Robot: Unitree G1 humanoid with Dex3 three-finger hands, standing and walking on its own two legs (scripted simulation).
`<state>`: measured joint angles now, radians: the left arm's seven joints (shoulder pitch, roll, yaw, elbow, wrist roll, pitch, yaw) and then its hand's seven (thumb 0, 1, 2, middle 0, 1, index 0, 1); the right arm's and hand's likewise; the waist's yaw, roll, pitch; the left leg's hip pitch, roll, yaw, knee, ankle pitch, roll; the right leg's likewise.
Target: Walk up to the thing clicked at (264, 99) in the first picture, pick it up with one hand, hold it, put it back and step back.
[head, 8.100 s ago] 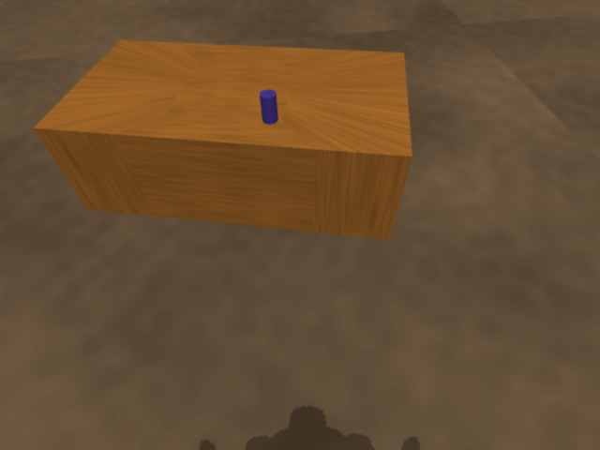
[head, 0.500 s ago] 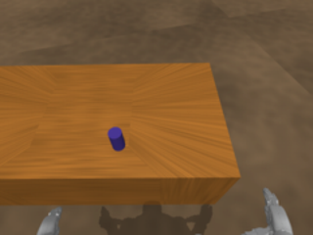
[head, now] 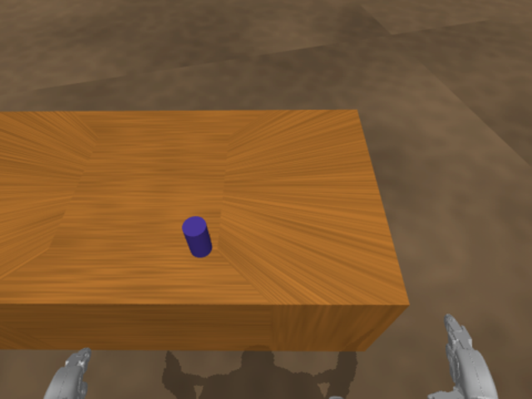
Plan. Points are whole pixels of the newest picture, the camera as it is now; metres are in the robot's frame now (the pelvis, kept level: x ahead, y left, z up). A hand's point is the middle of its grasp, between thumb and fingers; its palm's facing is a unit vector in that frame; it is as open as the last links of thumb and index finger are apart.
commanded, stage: go down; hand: left
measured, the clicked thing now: (197, 237) +0.52 +0.18 -0.24
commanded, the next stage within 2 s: approach in 1.72 s
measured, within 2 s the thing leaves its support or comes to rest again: neither
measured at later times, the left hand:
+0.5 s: hand (77, 305) +0.27 +0.30 -0.02, palm faces +0.17 -0.96 -0.22, open 17.5 cm
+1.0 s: hand (63, 246) +0.36 +0.34 +0.01, palm faces +0.17 -0.98 -0.10, open 17.5 cm
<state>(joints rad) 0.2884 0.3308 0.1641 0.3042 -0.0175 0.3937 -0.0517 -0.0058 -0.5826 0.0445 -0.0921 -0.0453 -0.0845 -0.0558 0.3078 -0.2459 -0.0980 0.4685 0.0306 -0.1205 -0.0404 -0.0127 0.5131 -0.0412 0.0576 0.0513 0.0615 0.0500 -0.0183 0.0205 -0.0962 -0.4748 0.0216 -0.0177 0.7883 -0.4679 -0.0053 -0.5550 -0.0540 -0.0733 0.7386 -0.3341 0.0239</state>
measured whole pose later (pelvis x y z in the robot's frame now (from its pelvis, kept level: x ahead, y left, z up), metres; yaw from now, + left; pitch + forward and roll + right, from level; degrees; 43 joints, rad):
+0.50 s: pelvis -0.02 -0.01 -0.01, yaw +0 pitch +8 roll -1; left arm -0.14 0.52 0.32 0.61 -0.09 0.25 -0.22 -0.01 -0.58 0.07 -0.07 -0.04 -0.07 -0.05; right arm 0.36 -0.23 -0.01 0.39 0.04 -0.20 -0.09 -0.01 0.54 -0.04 0.06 0.05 0.06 0.05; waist -0.04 0.00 -0.10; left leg -0.52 0.02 -0.03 0.85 -0.47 -0.01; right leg -0.60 -0.05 -0.08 0.79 -0.33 0.01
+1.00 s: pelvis -0.03 +0.00 -0.02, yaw -1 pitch +15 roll -2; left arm -0.53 0.74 0.52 1.10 -0.10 -0.13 -0.42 -0.01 -0.56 0.06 -0.06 -0.05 -0.07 -0.05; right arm 0.30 -0.26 0.02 0.38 0.02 -0.17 -0.06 -0.01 0.54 -0.04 0.06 0.05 0.06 0.05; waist -0.11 -0.03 -0.10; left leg -0.73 0.03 -0.02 0.95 -0.48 -0.01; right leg -0.80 -0.04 -0.07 0.86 -0.32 0.01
